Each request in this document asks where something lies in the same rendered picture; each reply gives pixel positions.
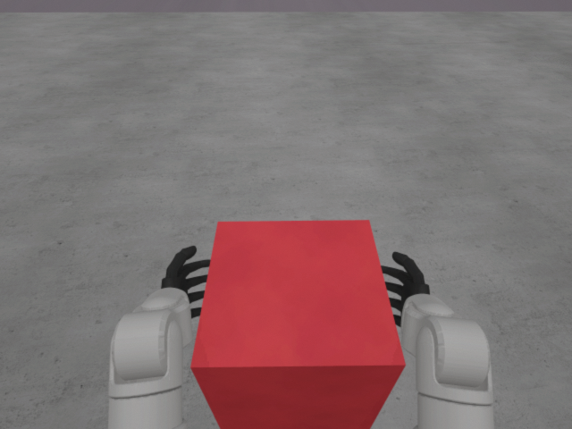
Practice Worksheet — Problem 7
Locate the robot right hand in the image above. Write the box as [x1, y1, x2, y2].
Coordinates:
[381, 252, 430, 327]

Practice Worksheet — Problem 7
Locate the right robot forearm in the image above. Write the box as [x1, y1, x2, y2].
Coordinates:
[401, 294, 494, 429]

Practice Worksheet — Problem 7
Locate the robot left hand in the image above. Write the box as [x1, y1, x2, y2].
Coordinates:
[161, 246, 211, 319]

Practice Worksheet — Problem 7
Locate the left robot forearm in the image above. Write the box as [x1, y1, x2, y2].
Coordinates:
[108, 288, 193, 429]

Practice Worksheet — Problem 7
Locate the carton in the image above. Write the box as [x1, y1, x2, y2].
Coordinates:
[190, 220, 406, 429]

